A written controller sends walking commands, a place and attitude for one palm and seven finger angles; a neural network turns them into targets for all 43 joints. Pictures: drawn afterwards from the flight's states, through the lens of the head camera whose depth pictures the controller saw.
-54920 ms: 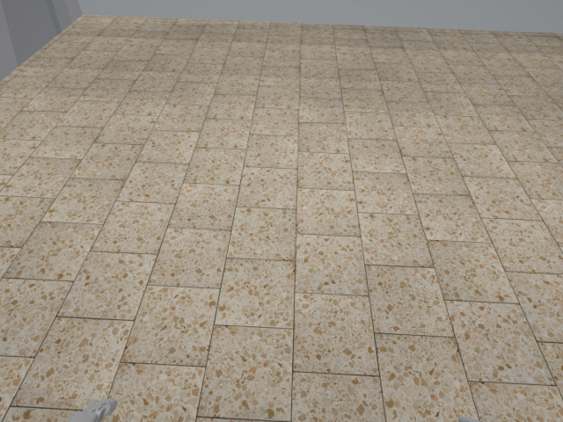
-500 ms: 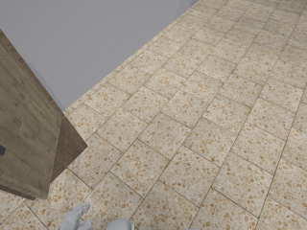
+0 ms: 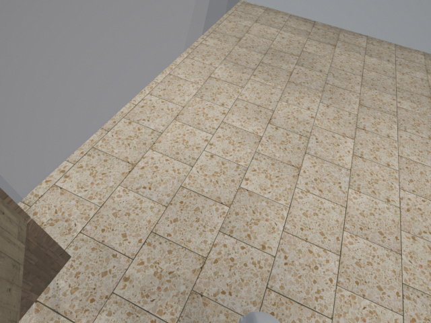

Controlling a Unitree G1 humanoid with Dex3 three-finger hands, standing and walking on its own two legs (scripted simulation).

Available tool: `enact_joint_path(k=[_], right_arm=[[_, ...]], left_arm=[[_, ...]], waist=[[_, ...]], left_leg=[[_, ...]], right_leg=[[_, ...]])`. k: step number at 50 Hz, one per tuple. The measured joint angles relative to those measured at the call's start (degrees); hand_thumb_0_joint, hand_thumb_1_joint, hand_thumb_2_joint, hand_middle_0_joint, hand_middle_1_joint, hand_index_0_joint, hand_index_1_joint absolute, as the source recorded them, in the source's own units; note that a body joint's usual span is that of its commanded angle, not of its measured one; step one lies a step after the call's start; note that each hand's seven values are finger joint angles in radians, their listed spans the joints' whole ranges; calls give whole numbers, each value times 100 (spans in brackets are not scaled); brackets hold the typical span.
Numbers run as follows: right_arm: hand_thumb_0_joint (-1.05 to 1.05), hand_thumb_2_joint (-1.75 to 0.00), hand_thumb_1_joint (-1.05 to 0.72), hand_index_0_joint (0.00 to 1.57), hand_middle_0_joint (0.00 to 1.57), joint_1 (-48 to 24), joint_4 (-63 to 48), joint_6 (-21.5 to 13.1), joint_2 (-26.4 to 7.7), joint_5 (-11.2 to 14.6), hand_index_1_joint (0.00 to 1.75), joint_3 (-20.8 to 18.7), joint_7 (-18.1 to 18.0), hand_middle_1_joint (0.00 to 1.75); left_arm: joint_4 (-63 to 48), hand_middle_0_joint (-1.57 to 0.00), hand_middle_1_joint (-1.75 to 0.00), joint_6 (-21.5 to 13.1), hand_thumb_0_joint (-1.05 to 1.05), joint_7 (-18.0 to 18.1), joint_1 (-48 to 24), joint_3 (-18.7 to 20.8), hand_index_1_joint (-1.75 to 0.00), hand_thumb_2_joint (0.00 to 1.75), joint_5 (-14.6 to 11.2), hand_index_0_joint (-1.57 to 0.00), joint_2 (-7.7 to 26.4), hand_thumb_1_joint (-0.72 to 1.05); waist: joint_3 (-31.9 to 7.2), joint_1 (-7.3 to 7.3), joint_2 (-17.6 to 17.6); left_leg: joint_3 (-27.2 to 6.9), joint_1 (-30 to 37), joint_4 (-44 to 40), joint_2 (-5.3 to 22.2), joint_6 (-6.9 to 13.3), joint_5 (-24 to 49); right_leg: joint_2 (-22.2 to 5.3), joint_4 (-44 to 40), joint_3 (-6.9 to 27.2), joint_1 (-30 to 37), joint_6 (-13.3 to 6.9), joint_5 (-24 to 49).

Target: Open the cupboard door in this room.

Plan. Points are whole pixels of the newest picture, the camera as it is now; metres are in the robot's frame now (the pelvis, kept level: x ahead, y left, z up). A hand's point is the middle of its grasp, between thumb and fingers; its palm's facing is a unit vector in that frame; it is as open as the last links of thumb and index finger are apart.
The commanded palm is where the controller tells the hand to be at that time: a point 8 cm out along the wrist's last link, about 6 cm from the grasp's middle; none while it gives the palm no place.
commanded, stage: walk to a spot facing it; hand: left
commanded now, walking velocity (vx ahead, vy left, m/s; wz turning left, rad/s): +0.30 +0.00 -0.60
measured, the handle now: out of the picture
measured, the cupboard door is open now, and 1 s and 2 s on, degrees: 44 44 44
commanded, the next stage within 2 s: turn to face it in 1.26 s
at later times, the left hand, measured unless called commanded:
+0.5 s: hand (189, 232) +0.35 +0.08 -0.17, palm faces -0.29 -0.93 -0.23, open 7.3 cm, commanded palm none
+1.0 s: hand (213, 179) +0.53 +0.04 -0.19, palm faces -0.38 -0.91 -0.14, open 7.4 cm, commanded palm none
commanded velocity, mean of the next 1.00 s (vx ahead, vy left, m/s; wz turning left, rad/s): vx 0.35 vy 0.00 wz -0.42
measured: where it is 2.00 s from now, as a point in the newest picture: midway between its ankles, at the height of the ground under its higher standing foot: (273, 207)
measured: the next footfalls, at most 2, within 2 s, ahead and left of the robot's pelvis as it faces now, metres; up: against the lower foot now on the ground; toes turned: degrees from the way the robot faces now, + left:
right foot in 0.34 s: +0.24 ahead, -0.10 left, +0.00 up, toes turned -21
left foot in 0.88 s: +0.57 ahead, -0.09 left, +0.00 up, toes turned -18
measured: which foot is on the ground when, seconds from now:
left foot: down 0.00-0.32, up 0.34-0.86, down 0.88-1.00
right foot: up 0.00-0.32, down 0.34-0.88, up 0.90-1.00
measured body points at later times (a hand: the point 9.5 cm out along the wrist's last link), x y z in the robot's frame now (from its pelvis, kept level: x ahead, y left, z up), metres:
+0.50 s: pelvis +0.21 -0.07 -0.01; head +0.26 -0.10 +0.44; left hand +0.36 +0.13 -0.15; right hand +0.13 -0.28 -0.17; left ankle +0.21 +0.11 -0.63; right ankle +0.20 -0.08 -0.74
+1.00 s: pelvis +0.50 -0.13 -0.01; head +0.54 -0.13 +0.44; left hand +0.55 +0.08 -0.17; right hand +0.48 -0.38 -0.15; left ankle +0.53 -0.08 -0.74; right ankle +0.32 -0.17 -0.61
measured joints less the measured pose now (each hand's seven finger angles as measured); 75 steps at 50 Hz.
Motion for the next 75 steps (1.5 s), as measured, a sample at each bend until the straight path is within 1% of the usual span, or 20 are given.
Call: enact_joint_path(k=[5, 10, 14, 17, 18, 20, 23, 27, 32, 39, 42, 45, 47, 50, 57, 64, 67, 69, 72, 75], right_arm=[[0, -90, -91, 21, 20, 558, 385, -8, 96, 26, 30, 69, -45, 30], [0, -90, -91, 20, 20, 1090, 711, 35, 159, 0, 30, 83, -58, 30], [0, -90, -91, 20, 20, 1410, 938, 107, 185, 14, 30, 84, -45, 30], [1, -90, -91, 21, 20, 1634, 1104, 212, 231, 83, 30, 70, 12, 30], [1, -90, -91, 21, 20, 1596, 1145, 266, 229, 132, 30, 60, 40, 30], [1, -90, -91, 21, 20, 1249, 1132, 376, 190, 156, 30, -9, 78, 30], [1, -90, -91, 21, 20, 650, 849, 385, 150, 143, 30, -89, 78, 30], [1, -90, -91, 20, 20, -34, 428, 285, 139, 91, 30, -119, 97, 30], [0, -90, -91, 20, 20, -636, 270, 273, 14, 118, 30, -150, 112, 30], [0, -90, -91, 20, 20, -1190, 299, 306, -39, 112, 30, -130, 212, 30], [0, -90, -91, 20, 20, -1322, 279, 214, 24, 99, 30, -87, 204, 30], [0, -90, -91, 20, 20, -1212, 247, 28, 126, 20, 30, -43, 153, 30], [0, -90, -91, 21, 20, -1013, 244, -23, 150, 23, 30, -20, 133, 30], [0, -90, -91, 21, 20, -578, 381, -117, 116, 24, 30, -37, 40, 30], [0, -90, -93, 20, 20, 418, 881, -107, 37, 73, 30, -71, -49, 30], [0, -90, -92, 20, 20, 1126, 1084, 27, 103, 65, 30, 11, -44, 30], [0, -90, -91, 20, 20, 1289, 1172, 135, 160, 91, 30, 10, -36, 30], [1, -90, -91, 20, 20, 1384, 1210, 218, 182, 154, 30, 0, -9, 30], [1, -90, -91, 20, 20, 997, 1151, 356, 163, 202, 30, -41, -9, 30], [1, -90, -91, 20, 20, 505, 950, 404, 186, 172, 30, -47, -10, 30]], left_arm=[[-190, -19, -30, -4, 1, -2, -394, -9, -30, 90, -20, -20, 7, 91], [-281, -19, -30, 26, 1, -37, -909, -105, -30, 90, -29, -20, -136, 91], [-403, -19, -30, -60, 1, -39, -1286, -187, -30, 90, -57, -20, -242, 91], [-513, -19, -30, -251, 1, -18, -1261, -225, -30, 90, -57, -20, -232, 91], [-535, -19, -30, -333, 1, 16, -1208, -212, -30, 90, -71, -20, -234, 91], [-504, -19, -30, -382, 0, 111, -1075, -209, -30, 90, -144, -20, -243, 91], [-289, -19, -30, -348, 0, 220, -781, -237, -30, 90, -189, -20, -273, 91], [-51, -20, -30, -436, 0, 278, -380, -212, -30, 90, -163, -21, -277, 93], [108, -20, -30, -579, 0, 271, 87, -260, -30, 90, -171, -21, -439, 93], [292, -20, -30, -631, 0, 375, 713, -357, -30, 90, -130, -20, -639, 91], [472, -20, -30, -601, 0, 407, 935, -383, -30, 90, -124, -20, -664, 91], [673, -20, -30, -509, 1, 392, 1071, -368, -30, 90, -214, -20, -645, 90], [715, -20, -30, -430, 1, 370, 952, -354, -30, 90, -203, -20, -611, 90], [586, -20, -30, -333, 1, 274, 582, -286, -30, 90, -104, -20, -566, 91], [-24, -19, -30, -207, 1, 165, -344, -141, -30, 90, -23, -20, -376, 91], [-257, -19, -30, -156, 1, 81, -1030, -177, -30, 90, -61, -20, -282, 91], [-337, -19, -30, -228, 1, 91, -1114, -206, -30, 90, -61, -20, -260, 91], [-376, -19, -30, -349, 0, 96, -1018, -241, -30, 90, -50, -20, -252, 91], [-330, -19, -30, -440, 0, 238, -918, -316, -30, 90, -139, -20, -292, 91], [-136, -19, -30, -404, 0, 372, -740, -393, -30, 90, -191, -20, -358, 91]], waist=[[109, -38, 38], [257, -236, 126], [408, -383, 231], [349, -326, 97], [313, -236, 62], [405, -250, 105], [410, -389, 191], [287, -393, 185], [186, -190, 322], [142, 152, 297], [172, 168, 218], [109, 67, 150], [97, 76, 47], [70, 65, 74], [78, 0, 109], [238, -293, 225], [291, -328, 208], [244, -278, 152], [333, -286, 219], [290, -414, 249]], left_leg=[[416, 604, -444, 83, -37, -128], [805, 1134, -656, 64, -146, -421], [1091, 1440, -399, 148, -321, -795], [1185, 1143, 1189, 305, -437, -883], [956, 703, 2336, 344, -447, -955], [123, -258, 4314, 270, -357, -840], [-538, -1457, 5011, 366, -328, 19], [-856, -2476, 4241, 517, -377, 453], [-890, -3026, 3596, 456, -399, 852], [-378, -2810, 2369, 54, -305, 819], [-108, -2287, 1403, -281, -120, 671], [39, -1722, 1034, -383, 450, 628], [192, -1407, 1090, -362, 496, 251], [290, -769, 619, -331, 324, 143], [589, 393, -336, -245, 245, -34], [955, 1172, -612, -192, 24, -514], [1149, 1222, 81, -98, -155, -755], [1119, 823, 1492, 52, -258, -570], [19, -564, 4376, 23, -286, -834], [-644, -1510, 4891, 90, -269, -338]], right_leg=[[-172, 266, -141, -766, -2, 551], [-211, -1050, -525, -770, -104, 845], [90, -2351, -899, -225, -402, 537], [255, -3137, -1012, 664, -817, 345], [290, -3042, -933, 695, -1002, 112], [402, -2900, -834, 877, -1026, -87], [545, -3527, -702, 1437, -715, 75], [615, -4383, -376, 2014, -905, 253], [608, -4945, -46, 2642, -743, 149], [600, -5251, 284, 3426, -706, -367], [602, -4962, 346, 3651, -605, -662], [668, -2561, 252, 2885, -276, -814], [509, -366, 203, 1970, -199, -668], [88, 906, 86, 858, -52, -57], [-419, 215, 29, -832, 85, 864], [-136, -2181, -709, -556, -84, 1272], [169, -2804, -955, 30, -296, 1080], [278, -3273, -975, 633, -617, 722], [351, -3114, -888, 836, -896, 191], [400, -3635, -828, 1310, -789, 235]])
